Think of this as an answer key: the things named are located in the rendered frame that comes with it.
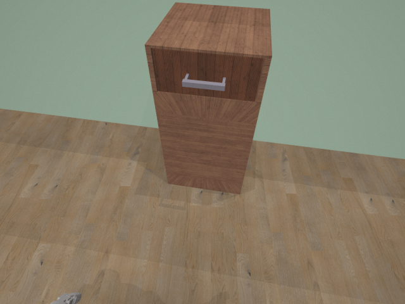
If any cabinet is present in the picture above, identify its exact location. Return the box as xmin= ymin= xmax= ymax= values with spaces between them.
xmin=145 ymin=3 xmax=272 ymax=194

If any handle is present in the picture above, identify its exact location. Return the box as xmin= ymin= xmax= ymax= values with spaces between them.
xmin=182 ymin=73 xmax=226 ymax=91

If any drawer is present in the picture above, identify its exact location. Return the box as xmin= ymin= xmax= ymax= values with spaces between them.
xmin=152 ymin=48 xmax=264 ymax=102

